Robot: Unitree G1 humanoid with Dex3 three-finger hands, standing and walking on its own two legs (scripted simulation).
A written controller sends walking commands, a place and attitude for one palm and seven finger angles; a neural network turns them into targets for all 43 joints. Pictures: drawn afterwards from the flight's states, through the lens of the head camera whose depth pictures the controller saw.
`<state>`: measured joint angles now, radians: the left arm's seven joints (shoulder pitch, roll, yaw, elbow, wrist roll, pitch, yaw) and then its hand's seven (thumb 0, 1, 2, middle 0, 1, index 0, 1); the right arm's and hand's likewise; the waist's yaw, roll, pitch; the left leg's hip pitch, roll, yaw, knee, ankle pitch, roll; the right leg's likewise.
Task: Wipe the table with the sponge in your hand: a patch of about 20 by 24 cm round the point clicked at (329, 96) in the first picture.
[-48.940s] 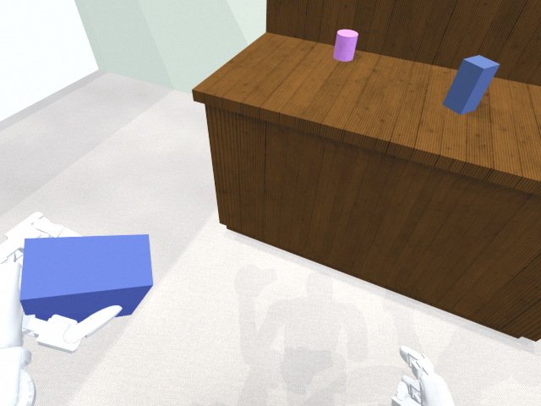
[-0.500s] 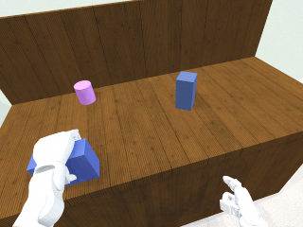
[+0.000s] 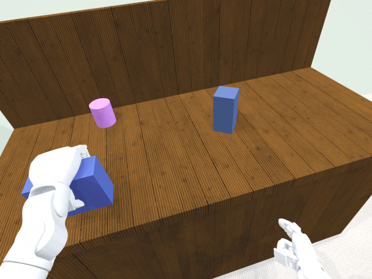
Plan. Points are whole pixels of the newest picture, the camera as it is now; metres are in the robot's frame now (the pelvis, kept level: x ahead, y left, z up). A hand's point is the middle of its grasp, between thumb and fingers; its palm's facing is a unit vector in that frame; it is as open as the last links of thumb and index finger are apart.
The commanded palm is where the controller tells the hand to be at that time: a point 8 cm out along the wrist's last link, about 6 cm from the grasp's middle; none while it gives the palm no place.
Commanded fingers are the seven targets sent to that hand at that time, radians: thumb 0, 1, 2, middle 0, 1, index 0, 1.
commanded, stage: lift the sponge slowly off the table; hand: left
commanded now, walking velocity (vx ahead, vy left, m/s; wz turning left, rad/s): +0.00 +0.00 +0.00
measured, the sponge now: (76, 193) +0.25 +0.30 +0.08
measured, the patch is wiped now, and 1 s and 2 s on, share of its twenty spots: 1.00 1.00 1.00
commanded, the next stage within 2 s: bring the sponge back beside the body in 0.76 s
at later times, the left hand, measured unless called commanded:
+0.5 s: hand (68, 166) +0.26 +0.29 +0.15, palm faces +0.14 -0.09 -0.99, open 9.9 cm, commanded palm +0.22 +0.29 +0.22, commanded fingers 0.00 0.10 1.30 -1.20 -1.60 -1.20 -1.60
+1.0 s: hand (68, 165) +0.26 +0.29 +0.16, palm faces +0.14 -0.10 -0.98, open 9.9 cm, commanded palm +0.21 +0.29 +0.23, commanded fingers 0.00 0.10 1.30 -1.20 -1.60 -1.20 -1.60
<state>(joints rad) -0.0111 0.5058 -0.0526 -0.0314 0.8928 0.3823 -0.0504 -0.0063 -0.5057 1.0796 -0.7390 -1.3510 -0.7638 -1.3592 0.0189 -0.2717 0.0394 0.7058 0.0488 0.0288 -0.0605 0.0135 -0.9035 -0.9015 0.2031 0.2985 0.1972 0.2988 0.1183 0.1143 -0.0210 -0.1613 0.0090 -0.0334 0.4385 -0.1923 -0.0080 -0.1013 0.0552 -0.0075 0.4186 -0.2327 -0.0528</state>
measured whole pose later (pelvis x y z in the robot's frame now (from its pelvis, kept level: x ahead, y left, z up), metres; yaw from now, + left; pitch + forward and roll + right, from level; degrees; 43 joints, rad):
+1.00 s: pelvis +0.00 +0.01 +0.00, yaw +0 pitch -4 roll +0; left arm -0.04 0.54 -0.05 -0.21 0.86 0.45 -0.14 -0.01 -0.51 1.08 -0.74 -1.35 -0.76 -1.36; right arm -0.01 -0.27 0.07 0.67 0.05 0.05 -0.04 0.01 -0.90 -0.90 0.20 0.30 0.20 0.30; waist 0.13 0.12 -0.03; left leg -0.18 -0.01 -0.02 0.44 -0.19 0.00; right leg -0.13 0.04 0.00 0.43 -0.23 -0.04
